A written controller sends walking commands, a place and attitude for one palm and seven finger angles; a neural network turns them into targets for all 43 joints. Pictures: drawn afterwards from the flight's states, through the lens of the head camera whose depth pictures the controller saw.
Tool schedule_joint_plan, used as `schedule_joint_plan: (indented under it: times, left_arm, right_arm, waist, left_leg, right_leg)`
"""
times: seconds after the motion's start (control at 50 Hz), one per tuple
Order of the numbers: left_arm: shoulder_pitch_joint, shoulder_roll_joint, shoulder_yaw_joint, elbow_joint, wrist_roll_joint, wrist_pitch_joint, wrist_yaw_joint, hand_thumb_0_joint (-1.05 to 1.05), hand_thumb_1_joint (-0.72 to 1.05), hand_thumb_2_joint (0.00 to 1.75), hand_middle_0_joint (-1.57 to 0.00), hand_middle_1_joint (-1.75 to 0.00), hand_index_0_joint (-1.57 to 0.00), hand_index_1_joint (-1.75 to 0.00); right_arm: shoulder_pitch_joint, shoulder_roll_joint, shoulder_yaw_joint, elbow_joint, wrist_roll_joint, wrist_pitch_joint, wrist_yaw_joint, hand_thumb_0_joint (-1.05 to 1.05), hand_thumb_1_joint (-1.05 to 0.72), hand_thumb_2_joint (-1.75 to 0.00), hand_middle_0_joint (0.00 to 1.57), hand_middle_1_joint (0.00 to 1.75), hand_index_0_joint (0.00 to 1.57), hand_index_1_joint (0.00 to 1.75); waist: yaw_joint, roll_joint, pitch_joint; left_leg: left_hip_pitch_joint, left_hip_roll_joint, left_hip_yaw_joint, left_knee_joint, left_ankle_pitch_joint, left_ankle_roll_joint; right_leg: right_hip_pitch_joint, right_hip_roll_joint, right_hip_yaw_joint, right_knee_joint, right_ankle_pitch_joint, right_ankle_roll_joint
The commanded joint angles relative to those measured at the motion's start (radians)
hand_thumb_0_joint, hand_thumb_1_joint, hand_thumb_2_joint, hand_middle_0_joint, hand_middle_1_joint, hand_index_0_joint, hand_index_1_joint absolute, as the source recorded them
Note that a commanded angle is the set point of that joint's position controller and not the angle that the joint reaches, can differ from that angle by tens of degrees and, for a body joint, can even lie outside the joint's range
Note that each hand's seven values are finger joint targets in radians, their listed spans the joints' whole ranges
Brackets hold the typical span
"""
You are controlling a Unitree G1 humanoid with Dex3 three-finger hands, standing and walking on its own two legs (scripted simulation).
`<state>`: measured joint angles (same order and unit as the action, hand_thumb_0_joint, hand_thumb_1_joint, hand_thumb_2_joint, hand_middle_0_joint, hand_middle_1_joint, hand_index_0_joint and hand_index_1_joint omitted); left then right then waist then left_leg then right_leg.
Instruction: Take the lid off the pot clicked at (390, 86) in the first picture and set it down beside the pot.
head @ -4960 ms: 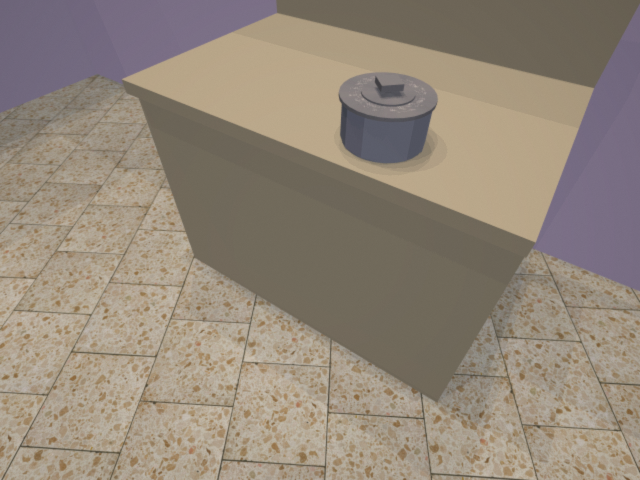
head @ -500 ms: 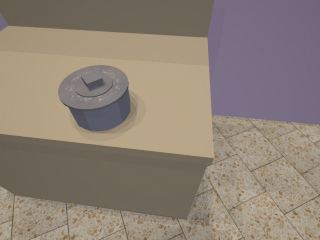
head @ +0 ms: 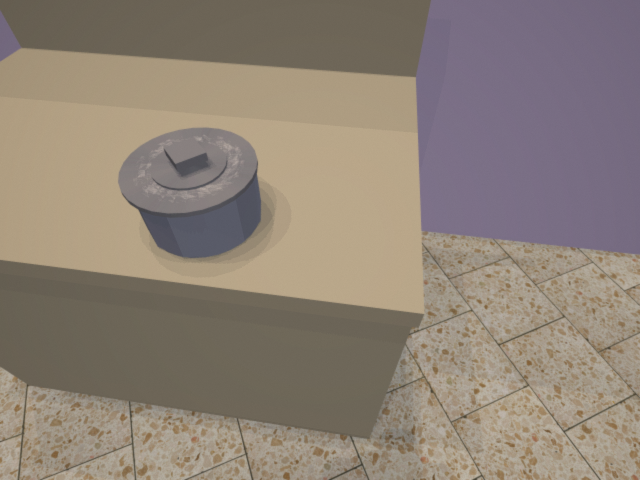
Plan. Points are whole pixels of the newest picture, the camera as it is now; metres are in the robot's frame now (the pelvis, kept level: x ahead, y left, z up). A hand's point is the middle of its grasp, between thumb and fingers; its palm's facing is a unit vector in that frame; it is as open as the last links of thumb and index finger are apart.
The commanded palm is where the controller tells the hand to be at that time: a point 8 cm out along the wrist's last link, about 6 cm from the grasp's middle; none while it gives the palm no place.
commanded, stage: look again from close up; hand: left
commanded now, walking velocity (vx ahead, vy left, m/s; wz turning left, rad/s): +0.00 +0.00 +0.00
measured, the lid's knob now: (185, 153) +0.50 +0.24 +0.13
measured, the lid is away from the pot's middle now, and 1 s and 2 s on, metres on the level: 0.00 0.00 0.00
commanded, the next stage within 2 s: shuffle to correct the standing spot in 0.10 s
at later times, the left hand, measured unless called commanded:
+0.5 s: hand out of the picture -0.02 +0.18 -0.17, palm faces +0.05 -0.98 -0.20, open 7.4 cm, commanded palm none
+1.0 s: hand out of the picture +0.04 +0.27 -0.17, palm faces +0.02 -0.95 -0.31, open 7.4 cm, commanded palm none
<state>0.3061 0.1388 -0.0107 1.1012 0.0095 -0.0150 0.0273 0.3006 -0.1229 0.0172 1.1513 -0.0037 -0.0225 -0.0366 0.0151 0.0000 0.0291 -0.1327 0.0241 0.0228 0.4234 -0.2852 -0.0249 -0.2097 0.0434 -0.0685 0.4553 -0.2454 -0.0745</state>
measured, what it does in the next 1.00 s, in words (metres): shifts its weight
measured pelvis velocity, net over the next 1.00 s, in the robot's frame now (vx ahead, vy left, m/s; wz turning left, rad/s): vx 0.01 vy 0.07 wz -0.05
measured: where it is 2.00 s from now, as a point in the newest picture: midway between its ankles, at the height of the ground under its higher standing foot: outside the picture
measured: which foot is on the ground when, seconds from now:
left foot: down 0.00-0.98, up 1.00-1.00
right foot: down 0.00-1.00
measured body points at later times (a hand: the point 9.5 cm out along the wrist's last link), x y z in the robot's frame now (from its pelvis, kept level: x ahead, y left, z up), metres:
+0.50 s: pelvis +0.00 +0.02 +0.00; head +0.01 +0.01 +0.45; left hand -0.02 +0.23 -0.16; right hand -0.02 -0.20 -0.16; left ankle -0.04 +0.14 -0.74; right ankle +0.00 -0.07 -0.74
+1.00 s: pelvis +0.01 +0.07 -0.02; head +0.03 +0.04 +0.43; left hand +0.04 +0.32 -0.15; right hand +0.02 -0.16 -0.19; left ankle -0.04 +0.14 -0.74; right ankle +0.00 -0.07 -0.74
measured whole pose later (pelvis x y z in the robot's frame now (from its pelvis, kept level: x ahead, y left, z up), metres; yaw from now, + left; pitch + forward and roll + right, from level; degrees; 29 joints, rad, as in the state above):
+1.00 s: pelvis +0.01 +0.07 -0.02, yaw -3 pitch +0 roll +1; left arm 0.28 0.17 0.04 0.98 0.03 0.02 0.06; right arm 0.30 -0.18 -0.01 0.98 -0.02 0.04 -0.02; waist 0.03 0.05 0.05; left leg -0.21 -0.07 0.10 0.62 -0.40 0.07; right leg -0.31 -0.07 -0.02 0.68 -0.35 0.02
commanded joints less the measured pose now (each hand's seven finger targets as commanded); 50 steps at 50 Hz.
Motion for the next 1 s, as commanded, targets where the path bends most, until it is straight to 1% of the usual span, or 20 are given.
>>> schedule_joint_plan:
  times: [0.0,0.14,0.18,0.22,0.26,0.36,0.46,0.52,0.58,0.66,0.7,0.74,0.78,0.82,0.86,0.9,0.92,0.94,0.96,0.98]
  left_arm:
    - [0.075,0.107,0.025,-0.029,-0.003,-0.014,0.012,0.0,0.9,0.9,-0.2,-0.3,-0.2,-0.3]
    - [0.083,0.099,0.026,-0.028,-0.002,-0.013,0.012,0.0,0.9,0.9,-0.2,-0.3,-0.2,-0.3]
    - [0.086,0.099,0.026,-0.029,-0.002,-0.014,0.013,0.0,0.9,0.9,-0.2,-0.3,-0.2,-0.3]
    - [0.093,0.106,0.027,-0.027,-0.002,-0.016,0.014,0.0,0.9,0.9,-0.2,-0.3,-0.2,-0.3]
    - [0.093,0.117,0.033,-0.03,0.001,-0.015,0.017,0.0,0.9,0.9,-0.2,-0.3,-0.2,-0.3]
    - [0.097,0.138,0.048,-0.041,0.004,-0.012,0.02,0.0,0.9,0.9,-0.2,-0.3,-0.2,-0.3]
    - [0.081,0.147,0.06,-0.062,0.007,-0.005,0.023,0.0,0.9,0.9,-0.2,-0.3,-0.2,-0.3]
    - [0.081,0.144,0.062,-0.072,0.007,-0.003,0.023,0.0,0.9,0.9,-0.2,-0.3,-0.2,-0.3]
    - [0.09,0.143,0.065,-0.079,0.009,0.001,0.029,0.0,0.9,0.9,-0.2,-0.3,-0.2,-0.3]
    - [0.083,0.159,0.074,-0.102,0.01,0.011,0.033,0.0,0.9,0.9,-0.2,-0.3,-0.2,-0.3]
    - [0.076,0.16,0.077,-0.115,0.011,0.016,0.037,0.0,0.9,0.9,-0.2,-0.3,-0.2,-0.3]
    - [0.059,0.156,0.077,-0.133,0.011,0.023,0.037,0.0,0.9,0.9,-0.2,-0.3,-0.2,-0.3]
    - [0.043,0.143,0.074,-0.147,0.012,0.03,0.039,0.0,0.9,0.9,-0.2,-0.3,-0.2,-0.3]
    - [0.03,0.134,0.069,-0.159,0.013,0.035,0.039,0.0,0.9,0.9,-0.2,-0.3,-0.2,-0.3]
    - [0.028,0.122,0.068,-0.165,0.014,0.038,0.039,0.0,0.9,0.9,-0.2,-0.3,-0.2,-0.3]
    - [0.053,0.117,0.069,-0.164,0.014,0.032,0.038,0.0,0.9,0.9,-0.2,-0.3,-0.2,-0.3]
    - [0.075,0.134,0.072,-0.159,0.012,0.027,0.038,0.0,0.9,0.9,-0.2,-0.3,-0.2,-0.3]
    - [0.107,0.169,0.081,-0.153,0.015,0.019,0.042,0.0,0.9,0.9,-0.2,-0.3,-0.2,-0.3]
    - [0.145,0.235,0.097,-0.145,0.018,0.012,0.046,0.0,0.9,0.9,-0.2,-0.3,-0.2,-0.3]
    - [0.171,0.269,0.112,-0.144,0.018,0.006,0.051,0.0,0.9,0.9,-0.2,-0.3,-0.2,-0.3]
  right_arm:
    - [0.088,-0.08,-0.017,-0.014,-0.002,-0.015,-0.006,0.0,-0.9,-0.9,0.2,0.3,0.2,0.3]
    - [0.089,-0.082,-0.017,-0.013,-0.001,-0.018,-0.009,0.0,-0.9,-0.9,0.2,0.3,0.2,0.3]
    - [0.095,-0.076,-0.016,-0.012,-0.001,-0.018,-0.008,0.0,-0.9,-0.9,0.2,0.3,0.2,0.3]
    - [0.095,-0.076,-0.017,-0.012,0.0,-0.015,-0.009,0.0,-0.9,-0.9,0.2,0.3,0.2,0.3]
    - [0.101,-0.077,-0.019,-0.018,-0.003,-0.007,-0.008,0.0,-0.9,-0.9,0.2,0.3,0.2,0.3]
    - [0.112,-0.08,-0.027,-0.037,-0.007,0.005,-0.001,0.0,-0.9,-0.9,0.2,0.3,0.2,0.3]
    - [0.128,-0.086,-0.033,-0.059,-0.009,0.005,0.004,0.0,-0.9,-0.9,0.2,0.3,0.2,0.3]
    - [0.125,-0.096,-0.035,-0.073,-0.009,-0.001,0.003,0.0,-0.9,-0.9,0.2,0.3,0.2,0.3]
    - [0.118,-0.114,-0.039,-0.1,-0.009,0.003,0.003,0.0,-0.9,-0.9,0.2,0.3,0.2,0.3]
    - [0.105,-0.129,-0.046,-0.135,-0.011,0.013,0.003,0.0,-0.9,-0.9,0.2,0.3,0.2,0.3]
    - [0.103,-0.139,-0.051,-0.153,-0.013,0.022,0.004,0.0,-0.9,-0.9,0.2,0.3,0.2,0.3]
    - [0.098,-0.158,-0.056,-0.17,-0.015,0.028,0.005,0.0,-0.9,-0.9,0.2,0.3,0.2,0.3]
    - [0.098,-0.17,-0.059,-0.187,-0.017,0.036,0.006,0.0,-0.9,-0.9,0.2,0.3,0.2,0.3]
    - [0.085,-0.171,-0.059,-0.199,-0.019,0.038,0.008,0.0,-0.9,-0.9,0.2,0.3,0.2,0.3]
    - [0.065,-0.176,-0.059,-0.214,-0.022,0.042,0.011,0.0,-0.9,-0.9,0.2,0.3,0.2,0.3]
    - [0.048,-0.179,-0.058,-0.225,-0.022,0.041,0.013,0.0,-0.9,-0.9,0.2,0.3,0.2,0.3]
    - [0.035,-0.18,-0.059,-0.234,-0.017,0.041,0.014,0.0,-0.9,-0.9,0.2,0.3,0.2,0.3]
    - [0.016,-0.186,-0.064,-0.249,-0.012,0.042,0.013,0.0,-0.9,-0.9,0.2,0.3,0.2,0.3]
    - [0.0,-0.165,-0.069,-0.266,-0.008,0.046,0.017,0.0,-0.9,-0.9,0.2,0.3,0.2,0.3]
    - [-0.052,-0.16,-0.073,-0.282,-0.011,0.054,0.02,0.0,-0.9,-0.9,0.2,0.3,0.2,0.3]
  waist:
    - [-0.008,0.006,0.039]
    - [-0.002,0.007,0.039]
    - [-0.004,-0.012,0.038]
    - [0.003,-0.002,0.034]
    - [0.004,-0.011,0.06]
    - [0.007,-0.043,0.067]
    - [0.005,-0.048,0.057]
    - [0.012,0.008,0.027]
    - [0.016,-0.016,0.011]
    - [0.016,0.001,0.011]
    - [0.012,0.011,0.018]
    - [0.01,0.047,0.028]
    - [0.005,0.1,0.055]
    - [0.009,0.116,0.048]
    - [0.013,0.109,0.062]
    - [0.029,0.065,0.04]
    - [0.044,-0.006,0.03]
    - [0.053,-0.127,0.019]
    - [0.058,-0.298,0.007]
    - [0.086,-0.352,0.034]
  left_leg:
    - [-0.06,0.063,-0.056,-0.056,0.143,0.041]
    - [-0.066,0.071,-0.063,-0.059,0.154,0.045]
    - [-0.07,0.069,-0.062,-0.059,0.156,0.044]
    - [-0.067,0.063,-0.048,-0.057,0.137,0.043]
    - [-0.097,0.049,-0.033,-0.048,0.083,0.035]
    - [-0.121,0.028,-0.005,-0.024,0.011,0.027]
    - [-0.103,0.035,0.001,-0.045,0.014,0.032]
    - [-0.071,0.059,-0.007,-0.055,0.081,0.044]
    - [-0.085,0.069,-0.016,-0.028,0.135,0.052]
    - [-0.091,0.073,-0.031,0.002,0.186,0.061]
    - [-0.083,0.08,-0.043,0.01,0.203,0.068]
    - [-0.073,0.107,-0.082,-0.005,0.235,0.093]
    - [-0.082,0.137,-0.124,-0.044,0.25,0.122]
    - [-0.06,0.167,-0.151,-0.069,0.318,0.166]
    - [-0.087,0.173,-0.145,-0.067,0.352,0.185]
    - [-0.089,0.154,-0.121,-0.011,0.417,0.176]
    - [-0.116,0.128,-0.107,0.039,0.399,0.154]
    - [-0.195,0.053,-0.046,0.145,0.275,0.103]
    - [-0.324,-0.041,0.026,0.297,0.018,0.044]
    - [-0.427,-0.054,0.003,0.443,-0.269,0.017]
  right_leg:
    - [0.007,-0.154,0.173,-0.108,0.132,0.013]
    - [0.013,-0.148,0.16,-0.095,0.141,0.015]
    - [0.017,-0.15,0.162,-0.094,0.149,0.013]
    - [0.026,-0.164,0.18,-0.112,0.156,0.009]
    - [0.016,-0.183,0.218,-0.13,0.11,-0.003]
    - [-0.001,-0.227,0.292,-0.173,0.015,-0.034]
    - [-0.031,-0.225,0.305,-0.149,0.006,-0.048]
    - [-0.029,-0.2,0.262,-0.088,0.099,-0.04]
    - [-0.02,-0.204,0.241,-0.03,0.152,-0.037]
    - [-0.042,-0.21,0.215,0.03,0.167,-0.035]
    - [-0.075,-0.202,0.2,0.062,0.142,-0.034]
    - [-0.114,-0.167,0.15,0.11,0.084,-0.017]
    - [-0.155,-0.124,0.094,0.176,-0.036,0.0]
    - [-0.178,-0.1,0.043,0.251,-0.159,0.023]
    - [-0.174,-0.105,0.027,0.295,-0.195,0.03]
    - [-0.113,-0.12,0.03,0.207,-0.131,0.031]
    - [-0.049,-0.135,0.068,0.124,-0.044,0.022]
    - [0.023,-0.232,0.213,0.046,0.107,-0.022]
    - [0.108,-0.404,0.439,-0.046,0.223,-0.107]
    - [0.123,-0.52,0.57,-0.112,0.295,-0.201]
